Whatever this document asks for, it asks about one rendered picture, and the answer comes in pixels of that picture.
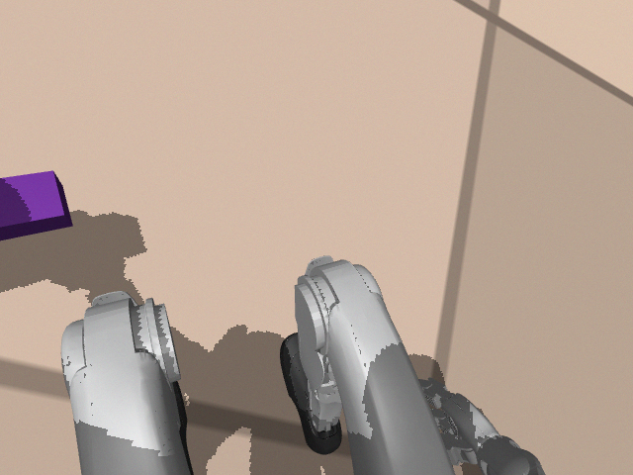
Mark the left robot foot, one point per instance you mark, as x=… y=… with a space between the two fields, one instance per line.
x=183 y=422

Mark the right robot foot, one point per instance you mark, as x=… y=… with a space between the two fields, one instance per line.
x=323 y=442

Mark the right robot arm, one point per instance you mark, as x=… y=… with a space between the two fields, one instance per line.
x=500 y=455

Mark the carton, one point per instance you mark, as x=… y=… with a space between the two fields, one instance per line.
x=32 y=204

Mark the right robot hand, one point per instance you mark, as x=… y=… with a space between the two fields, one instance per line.
x=465 y=428

